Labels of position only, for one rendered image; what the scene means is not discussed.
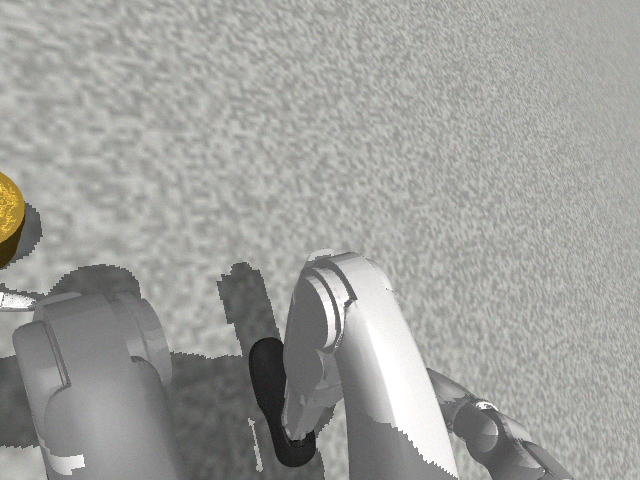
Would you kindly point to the right robot foot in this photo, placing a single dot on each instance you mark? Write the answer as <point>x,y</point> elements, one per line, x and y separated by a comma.
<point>269,379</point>

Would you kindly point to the right robot arm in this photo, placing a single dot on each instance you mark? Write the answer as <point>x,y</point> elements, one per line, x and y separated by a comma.
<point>503,445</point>

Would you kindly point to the right robot hand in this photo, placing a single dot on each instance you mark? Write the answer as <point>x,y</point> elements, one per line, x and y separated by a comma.
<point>450,395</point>

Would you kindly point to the left robot hand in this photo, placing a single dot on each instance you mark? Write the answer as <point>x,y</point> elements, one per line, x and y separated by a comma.
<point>16,303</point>

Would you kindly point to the cup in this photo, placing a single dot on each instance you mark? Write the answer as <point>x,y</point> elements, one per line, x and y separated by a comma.
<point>12,218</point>

